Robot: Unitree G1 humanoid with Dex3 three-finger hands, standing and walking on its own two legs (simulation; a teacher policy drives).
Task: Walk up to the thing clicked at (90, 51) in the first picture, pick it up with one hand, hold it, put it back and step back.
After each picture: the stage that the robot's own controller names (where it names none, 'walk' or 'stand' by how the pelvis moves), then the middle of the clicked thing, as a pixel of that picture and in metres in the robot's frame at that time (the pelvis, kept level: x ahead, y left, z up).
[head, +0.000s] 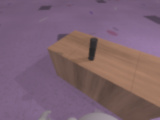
stand; (92, 50) +0.69 +0.01 -0.01
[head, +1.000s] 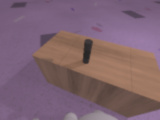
walk; (87, 52) +0.60 +0.05 +0.00
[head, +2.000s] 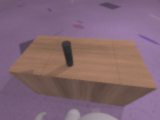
stand; (68, 55) +0.52 +0.22 +0.02
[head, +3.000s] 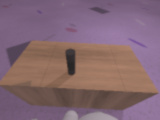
stand; (71, 63) +0.45 +0.17 +0.01
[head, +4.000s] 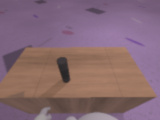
stand; (64, 71) +0.39 +0.22 -0.01
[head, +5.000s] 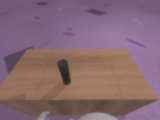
stand; (65, 73) +0.38 +0.21 -0.01
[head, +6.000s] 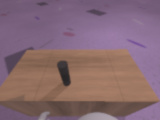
stand; (65, 74) +0.37 +0.21 -0.01
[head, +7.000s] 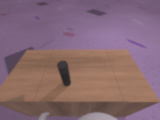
stand; (65, 74) +0.36 +0.21 -0.01
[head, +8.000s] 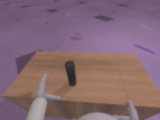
rise first; (71, 74) +0.38 +0.19 -0.01
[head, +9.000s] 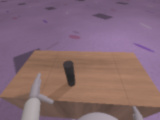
go down; (70, 74) +0.37 +0.18 +0.00
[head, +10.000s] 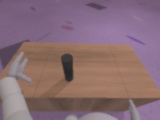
go down; (68, 69) +0.39 +0.17 +0.02
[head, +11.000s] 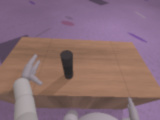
close in; (67, 66) +0.39 +0.16 +0.04
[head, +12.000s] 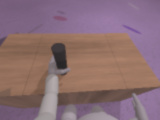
close; (61, 61) +0.40 +0.18 +0.08
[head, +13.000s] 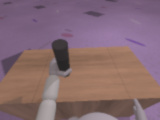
lift; (63, 61) +0.34 +0.17 +0.20
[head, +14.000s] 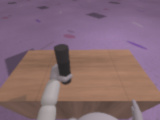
lift; (64, 66) +0.32 +0.17 +0.16
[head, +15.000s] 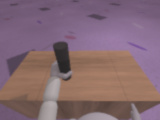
hold; (64, 63) +0.33 +0.18 +0.18
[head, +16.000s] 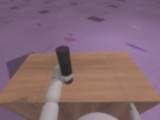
hold; (65, 67) +0.33 +0.17 +0.16
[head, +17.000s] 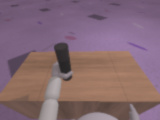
crouch; (64, 64) +0.33 +0.18 +0.17
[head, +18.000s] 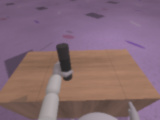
crouch; (65, 63) +0.37 +0.18 +0.14
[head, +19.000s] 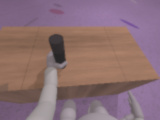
lower; (59, 54) +0.44 +0.18 +0.09
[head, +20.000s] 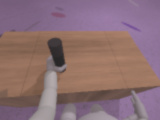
lower; (58, 58) +0.42 +0.19 +0.08
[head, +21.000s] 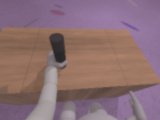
lower; (59, 53) +0.44 +0.19 +0.09
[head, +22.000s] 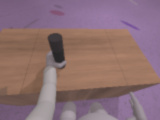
lower; (58, 54) +0.44 +0.19 +0.09
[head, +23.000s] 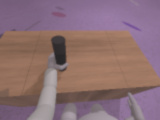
loosen; (60, 56) +0.43 +0.18 +0.08
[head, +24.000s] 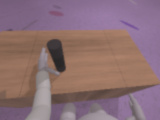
withdraw; (58, 58) +0.41 +0.19 +0.08
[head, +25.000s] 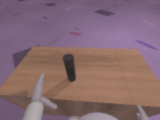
sink last; (70, 69) +0.39 +0.19 +0.04
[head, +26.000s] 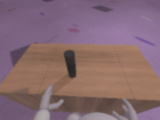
stand; (71, 65) +0.41 +0.18 +0.04
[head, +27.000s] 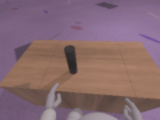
stand; (71, 61) +0.43 +0.19 +0.06
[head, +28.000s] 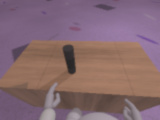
stand; (70, 61) +0.43 +0.19 +0.07
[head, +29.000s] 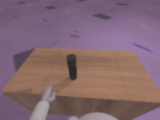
stand; (72, 68) +0.43 +0.17 +0.01
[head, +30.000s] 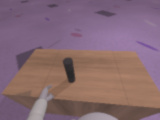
stand; (70, 71) +0.40 +0.20 -0.01
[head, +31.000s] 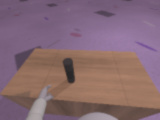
stand; (69, 72) +0.39 +0.20 -0.01
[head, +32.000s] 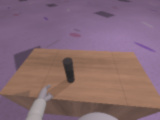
walk; (69, 71) +0.40 +0.20 -0.01
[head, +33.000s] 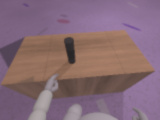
walk; (70, 52) +0.53 +0.18 +0.01
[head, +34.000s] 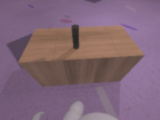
walk; (75, 38) +0.74 +0.23 +0.01
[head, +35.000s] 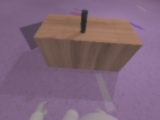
stand; (83, 22) +1.00 +0.17 +0.02
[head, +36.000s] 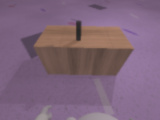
stand; (78, 31) +1.01 +0.20 -0.01
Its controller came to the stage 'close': yes
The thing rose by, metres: 0.20
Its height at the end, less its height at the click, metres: +0.00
